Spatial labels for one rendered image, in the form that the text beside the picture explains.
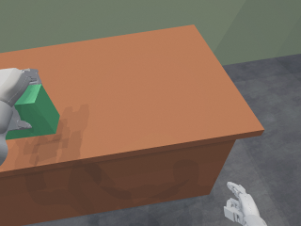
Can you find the sponge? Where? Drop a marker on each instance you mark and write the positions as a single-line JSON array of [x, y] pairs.
[[36, 108]]

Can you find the right robot hand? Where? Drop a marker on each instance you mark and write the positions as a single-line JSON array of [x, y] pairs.
[[245, 206]]

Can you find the robot right forearm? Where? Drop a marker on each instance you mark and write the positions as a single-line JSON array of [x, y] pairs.
[[253, 220]]

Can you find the left robot hand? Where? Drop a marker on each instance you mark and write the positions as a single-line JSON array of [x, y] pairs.
[[13, 84]]

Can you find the table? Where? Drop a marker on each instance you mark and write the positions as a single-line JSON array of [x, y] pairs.
[[145, 118]]

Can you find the robot left forearm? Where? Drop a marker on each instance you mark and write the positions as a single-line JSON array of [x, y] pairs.
[[6, 113]]

